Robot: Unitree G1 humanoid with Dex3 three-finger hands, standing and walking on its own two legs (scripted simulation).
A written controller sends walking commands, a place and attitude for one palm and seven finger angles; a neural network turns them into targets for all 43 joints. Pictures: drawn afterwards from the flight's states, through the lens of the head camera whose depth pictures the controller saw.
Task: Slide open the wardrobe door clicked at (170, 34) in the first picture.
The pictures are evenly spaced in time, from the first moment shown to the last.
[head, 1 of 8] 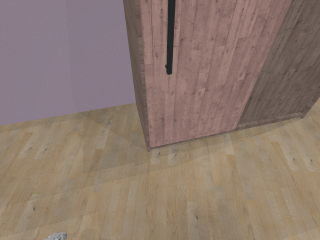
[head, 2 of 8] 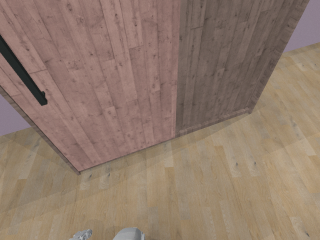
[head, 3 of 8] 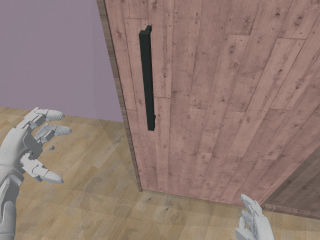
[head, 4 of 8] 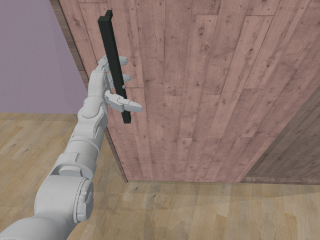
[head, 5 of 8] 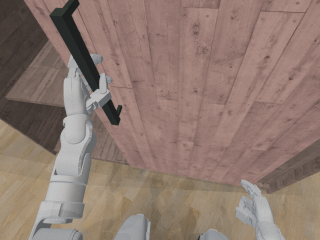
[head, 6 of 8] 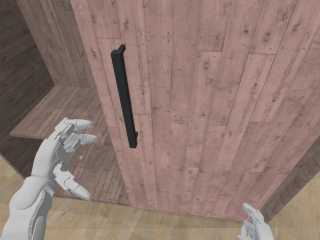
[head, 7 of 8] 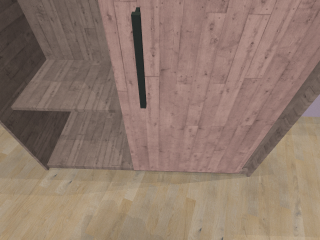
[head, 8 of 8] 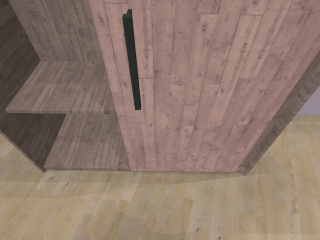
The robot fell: no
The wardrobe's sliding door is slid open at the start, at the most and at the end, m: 0.00 0.60 0.60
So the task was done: yes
